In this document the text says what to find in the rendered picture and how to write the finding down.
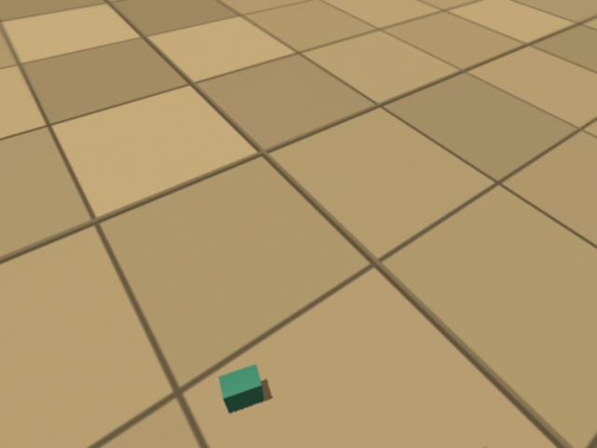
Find carton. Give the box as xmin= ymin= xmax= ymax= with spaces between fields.
xmin=219 ymin=364 xmax=264 ymax=413

